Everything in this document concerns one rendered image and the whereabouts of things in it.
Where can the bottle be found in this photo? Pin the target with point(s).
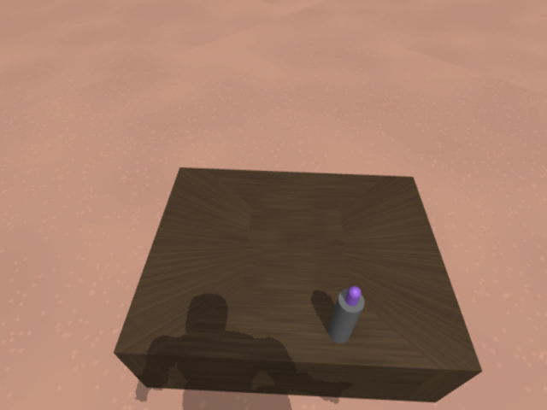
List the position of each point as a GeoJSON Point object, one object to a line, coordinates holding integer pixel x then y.
{"type": "Point", "coordinates": [348, 308]}

